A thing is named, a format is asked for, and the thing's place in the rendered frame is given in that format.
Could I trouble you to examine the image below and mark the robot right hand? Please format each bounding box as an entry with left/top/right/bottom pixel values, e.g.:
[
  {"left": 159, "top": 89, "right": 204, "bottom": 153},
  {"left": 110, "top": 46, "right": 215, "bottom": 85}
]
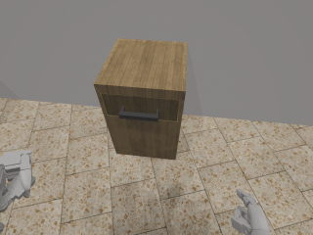
[{"left": 231, "top": 188, "right": 270, "bottom": 235}]

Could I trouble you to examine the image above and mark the handle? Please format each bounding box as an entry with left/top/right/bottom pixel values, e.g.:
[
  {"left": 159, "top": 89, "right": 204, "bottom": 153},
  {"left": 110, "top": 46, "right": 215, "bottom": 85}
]
[{"left": 118, "top": 106, "right": 159, "bottom": 122}]

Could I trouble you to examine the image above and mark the cabinet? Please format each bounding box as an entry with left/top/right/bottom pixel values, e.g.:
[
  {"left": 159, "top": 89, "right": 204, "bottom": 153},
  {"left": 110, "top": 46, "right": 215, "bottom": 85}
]
[{"left": 94, "top": 38, "right": 188, "bottom": 161}]

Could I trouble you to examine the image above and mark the drawer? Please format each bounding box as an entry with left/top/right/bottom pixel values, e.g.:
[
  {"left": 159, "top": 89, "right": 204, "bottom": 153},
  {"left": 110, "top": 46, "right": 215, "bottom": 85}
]
[{"left": 101, "top": 93, "right": 179, "bottom": 121}]

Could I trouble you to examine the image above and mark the robot left hand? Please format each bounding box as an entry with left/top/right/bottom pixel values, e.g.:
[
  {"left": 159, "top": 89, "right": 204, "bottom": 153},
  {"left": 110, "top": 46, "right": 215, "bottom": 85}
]
[{"left": 0, "top": 149, "right": 36, "bottom": 214}]

